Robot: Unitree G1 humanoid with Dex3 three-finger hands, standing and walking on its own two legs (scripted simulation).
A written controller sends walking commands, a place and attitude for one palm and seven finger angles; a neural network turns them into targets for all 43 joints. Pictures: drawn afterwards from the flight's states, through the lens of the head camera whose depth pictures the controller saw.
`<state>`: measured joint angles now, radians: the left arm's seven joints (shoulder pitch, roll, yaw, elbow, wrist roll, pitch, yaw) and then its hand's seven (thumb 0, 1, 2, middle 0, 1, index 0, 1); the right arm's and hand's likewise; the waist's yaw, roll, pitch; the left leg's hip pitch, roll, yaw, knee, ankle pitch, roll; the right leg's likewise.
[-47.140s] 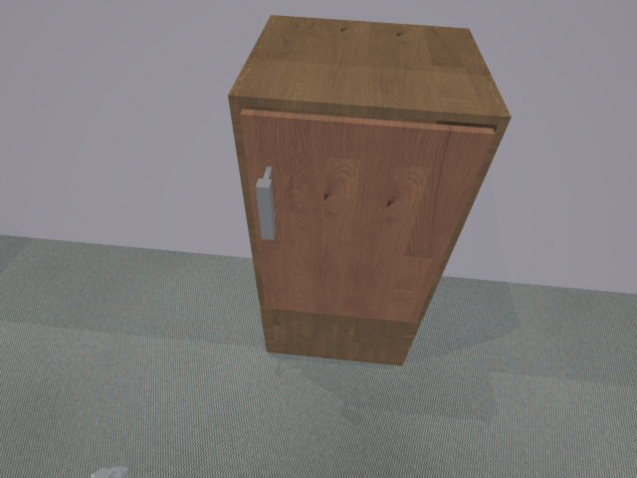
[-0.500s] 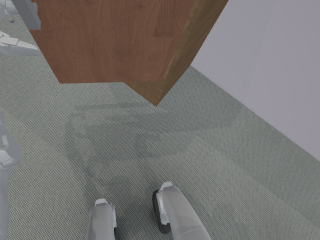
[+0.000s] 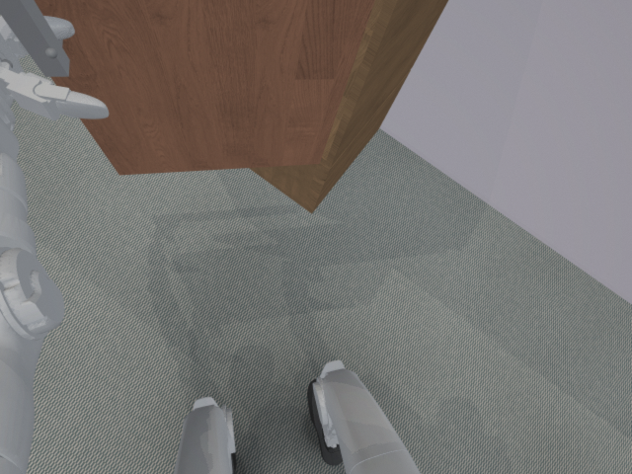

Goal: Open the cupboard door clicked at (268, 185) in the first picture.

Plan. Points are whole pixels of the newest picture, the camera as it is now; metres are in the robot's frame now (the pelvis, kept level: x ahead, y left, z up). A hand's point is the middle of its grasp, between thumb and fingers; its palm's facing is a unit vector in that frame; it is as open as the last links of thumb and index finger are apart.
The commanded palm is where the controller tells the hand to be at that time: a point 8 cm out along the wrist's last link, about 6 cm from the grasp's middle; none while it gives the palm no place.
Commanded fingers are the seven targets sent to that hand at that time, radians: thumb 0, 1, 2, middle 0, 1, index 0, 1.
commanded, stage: slide the fingers in behind the handle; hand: left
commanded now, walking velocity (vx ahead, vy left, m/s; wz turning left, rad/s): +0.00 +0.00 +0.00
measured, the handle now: (26, 1) +0.63 +0.21 +0.08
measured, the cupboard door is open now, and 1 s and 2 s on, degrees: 44 44 80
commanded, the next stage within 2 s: close the thumb around the handle in 0.18 s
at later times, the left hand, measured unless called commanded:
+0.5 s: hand (49, 58) +0.57 +0.20 +0.07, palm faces -0.03 -1.00 -0.04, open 12.6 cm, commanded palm +0.56 +0.23 +0.07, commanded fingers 0.00 0.17 0.59 -0.35 -1.27 -0.35 -1.27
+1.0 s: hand (52, 51) +0.58 +0.19 +0.07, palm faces -0.03 -1.00 -0.03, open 5.9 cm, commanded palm +0.56 +0.22 +0.07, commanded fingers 0.00 0.90 0.90 -0.40 -1.35 -0.40 -1.35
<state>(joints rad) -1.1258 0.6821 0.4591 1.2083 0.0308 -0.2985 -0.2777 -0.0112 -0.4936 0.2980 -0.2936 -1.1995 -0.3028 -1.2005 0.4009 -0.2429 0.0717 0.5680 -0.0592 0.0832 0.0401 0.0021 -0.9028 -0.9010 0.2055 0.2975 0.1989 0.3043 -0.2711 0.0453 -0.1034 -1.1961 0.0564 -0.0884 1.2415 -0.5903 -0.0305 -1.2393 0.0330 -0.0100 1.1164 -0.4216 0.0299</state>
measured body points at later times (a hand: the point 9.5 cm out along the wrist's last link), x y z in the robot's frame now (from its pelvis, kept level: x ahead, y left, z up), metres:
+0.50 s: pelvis -0.01 +0.00 +0.00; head +0.19 +0.03 +0.40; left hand +0.56 +0.25 +0.07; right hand -0.03 -0.26 -0.10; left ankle -0.02 +0.13 -0.63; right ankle +0.05 -0.14 -0.63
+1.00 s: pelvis -0.01 +0.01 +0.00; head +0.19 +0.03 +0.40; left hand +0.57 +0.25 +0.07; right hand -0.05 -0.24 -0.10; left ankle -0.02 +0.13 -0.63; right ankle +0.05 -0.14 -0.63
